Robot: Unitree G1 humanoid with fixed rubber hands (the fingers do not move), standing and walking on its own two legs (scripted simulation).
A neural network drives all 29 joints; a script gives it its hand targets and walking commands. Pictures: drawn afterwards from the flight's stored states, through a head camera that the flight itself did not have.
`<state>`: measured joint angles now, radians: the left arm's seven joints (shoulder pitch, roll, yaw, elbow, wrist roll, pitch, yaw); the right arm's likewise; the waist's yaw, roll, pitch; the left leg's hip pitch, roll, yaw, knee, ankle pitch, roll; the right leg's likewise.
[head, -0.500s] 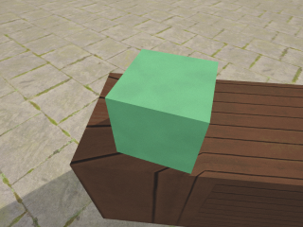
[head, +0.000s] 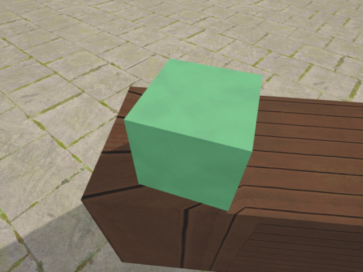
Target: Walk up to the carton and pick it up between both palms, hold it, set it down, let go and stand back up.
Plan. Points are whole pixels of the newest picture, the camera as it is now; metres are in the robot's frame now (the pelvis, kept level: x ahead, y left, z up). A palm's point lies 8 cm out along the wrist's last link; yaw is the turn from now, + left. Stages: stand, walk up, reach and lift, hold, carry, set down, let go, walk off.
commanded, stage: stand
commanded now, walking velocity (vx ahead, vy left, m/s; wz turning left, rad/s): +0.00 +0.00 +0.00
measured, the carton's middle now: (197, 131) +0.48 -0.04 +0.02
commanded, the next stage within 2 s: none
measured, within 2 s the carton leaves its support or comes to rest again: neither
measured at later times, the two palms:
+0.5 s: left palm out of the picture +0.00 +0.23 -0.13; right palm out of the picture +0.00 -0.24 -0.14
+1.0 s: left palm out of the picture +0.01 +0.23 -0.14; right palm out of the picture +0.00 -0.24 -0.14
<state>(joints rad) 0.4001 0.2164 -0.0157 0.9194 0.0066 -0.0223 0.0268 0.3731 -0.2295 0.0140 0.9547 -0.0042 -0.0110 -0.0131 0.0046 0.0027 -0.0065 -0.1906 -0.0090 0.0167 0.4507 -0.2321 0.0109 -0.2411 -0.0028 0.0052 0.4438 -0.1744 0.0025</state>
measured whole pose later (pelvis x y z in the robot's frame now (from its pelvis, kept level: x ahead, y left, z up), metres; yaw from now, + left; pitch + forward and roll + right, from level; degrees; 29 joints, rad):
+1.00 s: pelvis +0.02 +0.00 +0.00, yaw +0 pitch -1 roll +0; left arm 0.35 0.18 -0.01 1.02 0.00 -0.01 0.04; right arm 0.36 -0.19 0.01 1.03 0.00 -0.01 -0.04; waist 0.00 0.00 0.01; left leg -0.16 0.00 0.01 0.42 -0.25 0.00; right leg -0.21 0.01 0.02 0.42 -0.19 0.00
